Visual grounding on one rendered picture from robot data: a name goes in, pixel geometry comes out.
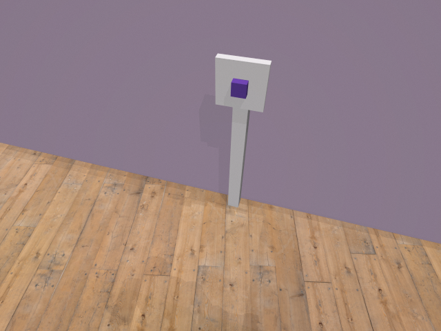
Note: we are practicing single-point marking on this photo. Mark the panel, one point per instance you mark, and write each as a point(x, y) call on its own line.
point(256, 71)

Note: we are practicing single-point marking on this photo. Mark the button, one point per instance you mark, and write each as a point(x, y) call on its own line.
point(239, 88)

